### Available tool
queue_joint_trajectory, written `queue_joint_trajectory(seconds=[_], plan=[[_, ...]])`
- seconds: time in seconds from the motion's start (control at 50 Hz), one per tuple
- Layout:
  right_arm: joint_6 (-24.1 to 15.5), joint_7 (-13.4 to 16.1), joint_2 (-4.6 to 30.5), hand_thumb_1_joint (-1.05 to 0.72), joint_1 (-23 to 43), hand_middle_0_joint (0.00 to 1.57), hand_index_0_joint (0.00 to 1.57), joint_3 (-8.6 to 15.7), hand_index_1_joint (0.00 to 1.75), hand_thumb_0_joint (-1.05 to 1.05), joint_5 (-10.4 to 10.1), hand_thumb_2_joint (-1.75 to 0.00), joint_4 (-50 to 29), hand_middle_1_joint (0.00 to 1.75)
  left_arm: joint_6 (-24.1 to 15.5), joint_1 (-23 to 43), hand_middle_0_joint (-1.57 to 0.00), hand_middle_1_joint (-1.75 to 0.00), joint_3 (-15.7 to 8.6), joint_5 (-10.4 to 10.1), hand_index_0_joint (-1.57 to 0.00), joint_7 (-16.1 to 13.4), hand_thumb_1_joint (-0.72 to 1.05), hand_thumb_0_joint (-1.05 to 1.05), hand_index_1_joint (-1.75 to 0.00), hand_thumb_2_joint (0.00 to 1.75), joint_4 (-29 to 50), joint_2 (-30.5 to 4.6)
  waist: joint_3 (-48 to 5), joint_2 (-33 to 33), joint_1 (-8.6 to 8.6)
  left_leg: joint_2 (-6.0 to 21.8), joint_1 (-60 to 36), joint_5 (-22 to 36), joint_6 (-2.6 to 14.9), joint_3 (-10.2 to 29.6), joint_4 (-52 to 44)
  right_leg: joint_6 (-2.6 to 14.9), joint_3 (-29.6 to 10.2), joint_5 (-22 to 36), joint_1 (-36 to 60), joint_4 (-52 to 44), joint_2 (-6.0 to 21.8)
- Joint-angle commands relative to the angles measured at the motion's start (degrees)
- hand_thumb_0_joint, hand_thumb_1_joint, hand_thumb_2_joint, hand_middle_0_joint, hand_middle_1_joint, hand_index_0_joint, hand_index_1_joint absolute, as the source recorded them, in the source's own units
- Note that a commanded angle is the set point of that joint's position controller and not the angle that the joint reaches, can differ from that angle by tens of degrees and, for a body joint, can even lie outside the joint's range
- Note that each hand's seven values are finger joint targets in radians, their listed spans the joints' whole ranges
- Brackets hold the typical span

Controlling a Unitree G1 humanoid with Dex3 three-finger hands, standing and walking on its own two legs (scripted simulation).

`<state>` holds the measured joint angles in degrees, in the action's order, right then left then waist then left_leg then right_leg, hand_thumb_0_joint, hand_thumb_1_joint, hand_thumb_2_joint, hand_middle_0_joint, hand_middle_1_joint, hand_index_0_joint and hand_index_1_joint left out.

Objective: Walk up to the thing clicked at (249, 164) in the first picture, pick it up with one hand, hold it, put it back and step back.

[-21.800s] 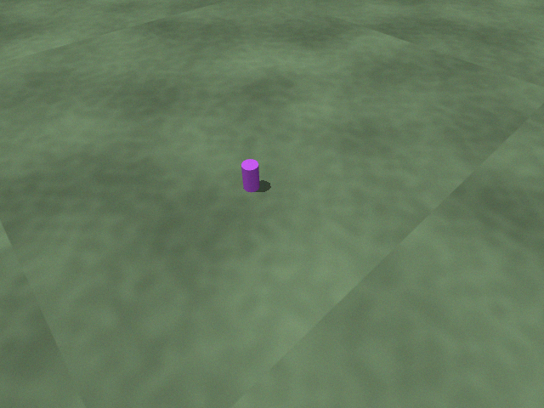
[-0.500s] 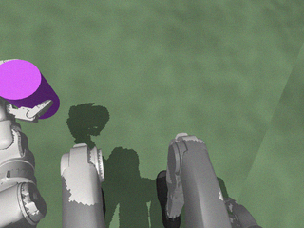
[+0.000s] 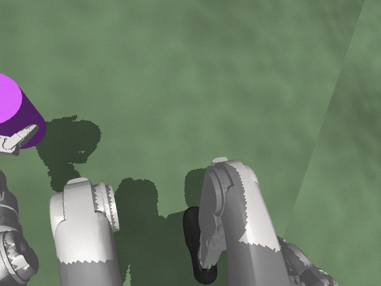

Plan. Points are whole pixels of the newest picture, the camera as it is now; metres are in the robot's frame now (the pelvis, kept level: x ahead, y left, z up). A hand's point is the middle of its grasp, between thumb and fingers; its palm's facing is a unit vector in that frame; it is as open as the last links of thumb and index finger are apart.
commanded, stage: crouch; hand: left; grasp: from the side
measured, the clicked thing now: (8, 116) +0.45 +0.29 -0.10
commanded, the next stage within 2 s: lower in 0.08 s
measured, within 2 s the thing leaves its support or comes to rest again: rests again in 1.62 s
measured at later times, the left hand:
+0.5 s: hand (14, 122) +0.45 +0.29 -0.14, palm faces +0.38 -0.93 +0.00, open 11.7 cm
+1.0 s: hand (21, 124) +0.46 +0.29 -0.18, palm faces +0.41 -0.91 +0.00, open 11.6 cm
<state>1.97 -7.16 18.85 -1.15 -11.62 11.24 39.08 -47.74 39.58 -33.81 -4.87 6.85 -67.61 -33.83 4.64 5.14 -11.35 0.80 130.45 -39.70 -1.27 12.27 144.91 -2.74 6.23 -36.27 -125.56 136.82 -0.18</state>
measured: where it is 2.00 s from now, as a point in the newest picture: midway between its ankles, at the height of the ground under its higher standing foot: (155, 273)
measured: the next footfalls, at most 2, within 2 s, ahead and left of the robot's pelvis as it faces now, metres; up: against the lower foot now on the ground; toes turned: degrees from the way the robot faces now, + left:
none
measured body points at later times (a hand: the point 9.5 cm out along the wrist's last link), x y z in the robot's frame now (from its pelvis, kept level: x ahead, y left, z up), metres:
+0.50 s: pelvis -0.01 +0.01 -0.01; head +0.23 +0.13 +0.35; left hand +0.42 +0.34 -0.13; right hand +0.12 -0.27 -0.08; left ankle +0.08 +0.13 -0.27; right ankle +0.12 -0.13 -0.27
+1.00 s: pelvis -0.01 +0.01 -0.02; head +0.24 +0.16 +0.32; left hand +0.43 +0.34 -0.17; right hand +0.11 -0.26 -0.06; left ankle +0.08 +0.13 -0.27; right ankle +0.12 -0.13 -0.27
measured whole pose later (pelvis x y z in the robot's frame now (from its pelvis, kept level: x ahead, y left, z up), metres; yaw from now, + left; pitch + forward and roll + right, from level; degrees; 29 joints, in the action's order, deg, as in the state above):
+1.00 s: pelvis -0.01 +0.01 -0.02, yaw -5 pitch +15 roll -16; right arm 3.2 -8.1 21.6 7.0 -26.7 18.7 32.8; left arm -58.9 41.3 -35.5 -3.6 0.1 -83.3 -48.6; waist 16.3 13.5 -16.0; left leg 1.0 128.4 -40.6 -0.3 19.4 151.6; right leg -4.3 11.5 -34.2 -120.6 137.4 -2.9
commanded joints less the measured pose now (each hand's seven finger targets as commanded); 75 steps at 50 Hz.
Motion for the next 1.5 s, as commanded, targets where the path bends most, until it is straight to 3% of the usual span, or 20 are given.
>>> queue_joint_trajectory(seconds=[0.0,0.16,0.26,0.34,0.36,0.44,0.5,0.56,0.58,0.68,0.76,1.18,1.28,1.32,1.4,1.42,1.48], plan=[[0.2,0.8,16.1,-0.92,-6.8,0.2,0.2,4.4,0.3,0.0,0.9,-0.91,-2.1,0.3,-5.0,15.1,-1.19,-1.32,-0.5,-0.8,-1.2,0.3,0.09,0.0,-1.33,1.21,9.9,-13.0,-37.0,-19.2,-1.95,0.7,-23.1,7.0,0.98,-5.3,-16.5,3.85,5.2,8.9,20.2,-10.9,-2.2],[0.7,0.5,17.5,-0.92,-5.1,0.2,0.2,3.0,0.3,0.0,1.7,-0.91,-2.8,0.3,-5.6,14.1,-1.16,-1.29,-0.8,-0.6,-1.18,0.1,0.09,0.0,-1.29,1.18,8.9,-14.8,-34.6,-20.7,-2.43,1.0,-24.3,7.8,0.56,-4.1,-16.2,4.02,6.2,9.4,18.7,-9.7,-2.2],[0.7,0.2,17.7,-0.93,-3.7,0.2,0.2,1.4,0.3,0.0,2.3,-0.91,-3.5,0.3,-6.5,13.1,-1.16,-1.32,-0.6,-1.1,-1.18,-1.2,-0.01,0.0,-1.32,1.16,3.9,-14.2,-31.3,-17.1,-3.93,1.0,-20.4,5.1,1.14,-3.8,-14.4,3.66,6.7,8.0,19.8,-10.4,-2.7],[0.9,0.2,18.6,-0.92,-2.7,0.2,0.2,-0.1,0.3,0.0,3.2,-0.91,-4.1,0.3,-8.4,13.7,-1.14,-1.29,-0.9,-0.3,-1.16,-2.1,0.04,0.0,-1.28,1.14,2.2,-16.9,-31.5,-19.2,-4.38,1.4,-23.6,7.2,0.55,-2.7,-14.4,3.74,7.6,9.3,19.6,-9.2,-2.8],[0.9,0.2,18.9,-0.92,-2.0,0.2,0.2,-0.5,0.3,0.0,3.4,-0.91,-4.3,0.3,-8.9,15.5,-1.16,-1.3,-0.3,0.1,-1.18,-2.0,0.06,0.0,-1.29,1.14,2.0,-17.5,-30.6,-19.9,-5.37,1.6,-23.6,6.5,0.48,-2.3,-14.5,3.8,7.9,8.8,18.9,-8.9,-2.8],[1.0,0.2,19.7,-0.93,-0.5,0.2,0.2,-2.0,0.3,0.0,4.2,-0.91,-4.8,0.3,-10.6,15.3,-1.14,-1.28,-1.5,0.3,-1.17,-2.7,0.03,0.0,-1.27,1.11,-0.6,-20.4,-28.4,-20.2,-5.81,1.9,-22.6,4.3,0.48,-1.7,-14.3,3.68,8.5,7.2,19.1,-8.9,-3.0],[1.1,0.1,20.4,-0.92,0.0,0.2,0.2,-3.1,0.3,0.0,5.1,-0.91,-5.1,0.3,-11.7,14.6,-1.12,-1.26,-2.6,0.0,-1.14,-3.3,0.0,0.0,-1.26,1.11,-1.1,-21.6,-28.9,-21.4,-6.01,2.2,-25.1,6.8,0.02,-1.1,-13.9,3.57,9.0,9.4,20.1,-8.4,-3.1],[1.2,0.3,20.6,-0.93,0.7,0.2,0.2,-4.3,0.3,0.0,5.7,-0.91,-5.1,0.3,-12.4,13.5,-1.1,-1.26,-2.1,0.3,-1.13,-3.3,0.01,0.0,-1.25,1.11,-2.4,-22.1,-28.4,-22.3,-6.52,2.3,-25.5,9.1,-0.13,-0.8,-13.3,3.5,9.3,11.4,21.4,-7.9,-3.3],[1.4,0.3,20.6,-0.93,0.8,0.2,0.2,-4.6,0.3,0.0,5.9,-0.91,-5.1,0.3,-12.7,14.3,-1.12,-1.26,-2.6,0.4,-1.15,-3.7,0.0,0.0,-1.26,1.1,-2.7,-23.9,-28.2,-22.1,-6.72,2.4,-24.4,8.4,0.08,-0.9,-12.9,3.44,9.3,11.1,22.0,-8.2,-3.5],[1.5,0.3,21.4,-0.92,2.3,0.2,0.2,-5.8,0.3,0.0,6.7,-0.91,-5.8,0.3,-13.6,14.3,-1.1,-1.27,-1.8,0.5,-1.13,-4.7,0.02,0.0,-1.27,1.14,-4.9,-23.3,-25.4,-21.4,-8.14,2.6,-24.0,7.0,0.11,0.1,-12.7,3.18,10.2,10.4,21.2,-8.3,-3.6],[1.7,0.4,22.1,-0.92,2.8,0.2,0.2,-6.8,0.3,0.0,7.2,-0.91,-6.1,0.3,-14.4,14.0,-1.1,-1.27,-2.5,0.8,-1.13,-5.2,-0.01,0.0,-1.26,1.12,-5.3,-26.1,-25.0,-22.4,-8.35,2.9,-24.7,7.7,-0.15,1.0,-12.8,3.08,11.0,11.0,22.1,-7.8,-3.7],[2.3,0.5,23.4,-0.91,6.7,0.2,0.2,-10.1,0.3,0.0,9.0,-0.9,-7.7,0.3,-17.2,13.5,-1.13,-1.3,-0.9,1.5,-1.16,-8.2,0.04,0.0,-1.29,1.17,-9.7,-27.9,-20.3,-22.6,-10.54,4.0,-25.8,6.9,-0.53,3.9,-12.8,2.58,13.5,11.5,22.1,-7.9,-4.7],[2.1,0.4,23.4,-0.91,7.3,0.2,0.2,-10.5,0.3,0.0,9.2,-0.91,-7.8,0.3,-17.8,13.4,-1.12,-1.29,-0.6,1.3,-1.14,-8.8,0.06,0.0,-1.29,1.18,-9.9,-27.9,-19.7,-22.1,-10.8,4.1,-25.6,7.2,-0.37,4.2,-12.3,2.49,13.5,11.8,22.4,-8.0,-4.9],[2.2,0.5,23.3,-0.91,7.4,0.2,0.2,-10.8,0.3,0.0,9.2,-0.91,-8.0,0.3,-18.0,13.6,-1.13,-1.28,-1.3,1.2,-1.15,-8.9,0.05,0.0,-1.28,1.17,-9.2,-29.3,-20.5,-22.2,-10.14,4.1,-25.7,7.3,-0.33,4.0,-12.1,2.49,13.5,11.8,22.9,-8.1,-5.1],[2.4,0.5,23.6,-0.91,7.6,0.2,0.2,-11.0,0.3,0.0,9.6,-0.91,-7.8,0.3,-18.4,13.6,-1.13,-1.29,-0.1,1.6,-1.15,-9.0,0.07,0.0,-1.29,1.18,-10.3,-28.3,-19.9,-23.4,-11.16,4.2,-26.5,7.3,-0.64,4.7,-12.6,2.55,14.1,12.0,22.7,-7.8,-5.2],[2.3,0.5,23.7,-0.91,8.0,0.2,0.2,-11.0,0.3,0.0,9.5,-0.91,-8.2,0.3,-18.4,12.9,-1.12,-1.27,-0.8,1.6,-1.14,-9.2,0.07,0.0,-1.27,1.17,-10.4,-29.2,-19.1,-22.9,-10.54,4.2,-25.7,7.0,-0.52,4.7,-12.7,2.67,14.1,11.7,22.2,-7.8,-5.2],[2.5,0.5,23.7,-0.9,7.9,0.2,0.2,-11.3,0.3,0.0,9.7,-0.9,-8.2,0.3,-18.6,12.2,-1.13,-1.28,-0.7,1.5,-1.15,-9.3,0.08,0.0,-1.28,1.18,-11.0,-28.7,-19.7,-22.8,-10.83,4.3,-26.6,8.3,-0.66,4.9,-12.4,2.56,14.2,12.6,22.9,-7.8,-5.3]])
